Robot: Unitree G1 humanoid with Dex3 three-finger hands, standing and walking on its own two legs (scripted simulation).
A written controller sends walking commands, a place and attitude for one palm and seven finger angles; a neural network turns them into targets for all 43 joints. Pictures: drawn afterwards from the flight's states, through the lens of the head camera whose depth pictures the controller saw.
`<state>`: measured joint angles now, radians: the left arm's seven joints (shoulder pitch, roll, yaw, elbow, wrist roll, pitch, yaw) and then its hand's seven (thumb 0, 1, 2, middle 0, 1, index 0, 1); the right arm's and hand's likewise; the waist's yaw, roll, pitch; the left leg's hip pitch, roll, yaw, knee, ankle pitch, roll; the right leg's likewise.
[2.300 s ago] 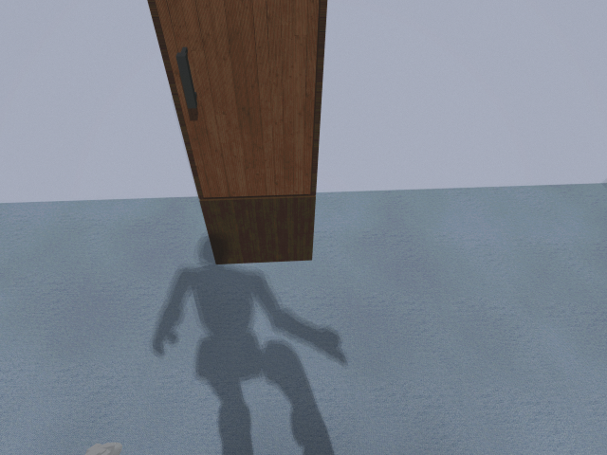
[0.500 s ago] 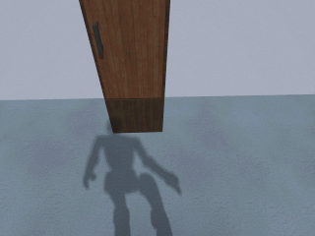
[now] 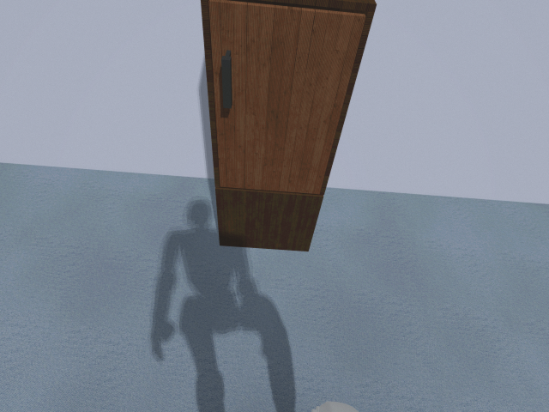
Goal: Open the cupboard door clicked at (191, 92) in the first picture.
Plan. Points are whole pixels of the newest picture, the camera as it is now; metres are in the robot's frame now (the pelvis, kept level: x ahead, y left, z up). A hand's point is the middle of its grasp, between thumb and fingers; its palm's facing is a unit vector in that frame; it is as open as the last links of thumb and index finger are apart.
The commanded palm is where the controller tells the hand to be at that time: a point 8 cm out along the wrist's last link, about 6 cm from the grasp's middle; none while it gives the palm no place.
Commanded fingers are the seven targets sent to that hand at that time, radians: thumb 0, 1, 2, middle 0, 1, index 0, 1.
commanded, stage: take the last steps up to it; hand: left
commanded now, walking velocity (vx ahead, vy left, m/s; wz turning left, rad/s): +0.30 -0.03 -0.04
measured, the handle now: (228, 79) +0.86 +0.16 +0.05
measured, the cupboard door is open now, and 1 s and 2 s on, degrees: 0 0 0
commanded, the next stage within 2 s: come to a stop and stand still in 0.56 s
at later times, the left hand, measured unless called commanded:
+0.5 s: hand (204, 334) +0.29 +0.14 -0.19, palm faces +0.07 -0.98 -0.17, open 7.2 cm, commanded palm none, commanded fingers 0.00 0.90 0.90 -0.20 -0.30 -0.20 -0.30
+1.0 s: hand (189, 325) +0.31 +0.17 -0.19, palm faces +0.03 -0.98 -0.19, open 7.4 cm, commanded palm none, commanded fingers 0.00 0.90 0.90 -0.20 -0.30 -0.20 -0.30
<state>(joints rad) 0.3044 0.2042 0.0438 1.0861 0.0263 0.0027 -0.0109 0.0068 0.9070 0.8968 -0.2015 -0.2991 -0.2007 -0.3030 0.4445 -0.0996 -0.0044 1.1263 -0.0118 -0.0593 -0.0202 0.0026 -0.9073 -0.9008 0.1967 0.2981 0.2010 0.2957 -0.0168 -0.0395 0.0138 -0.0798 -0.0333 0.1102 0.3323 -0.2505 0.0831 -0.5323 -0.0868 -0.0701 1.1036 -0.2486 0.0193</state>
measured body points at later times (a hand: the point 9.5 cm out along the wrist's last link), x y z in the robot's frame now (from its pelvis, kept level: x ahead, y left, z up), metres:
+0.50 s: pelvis +0.21 -0.03 -0.02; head +0.23 -0.03 +0.43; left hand +0.29 +0.19 -0.17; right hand +0.13 -0.24 -0.18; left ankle +0.09 +0.07 -0.64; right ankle +0.26 -0.10 -0.75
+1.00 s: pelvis +0.30 -0.01 -0.01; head +0.35 +0.01 +0.43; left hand +0.31 +0.22 -0.18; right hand +0.41 -0.22 -0.15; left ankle +0.38 +0.11 -0.75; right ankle +0.26 -0.13 -0.68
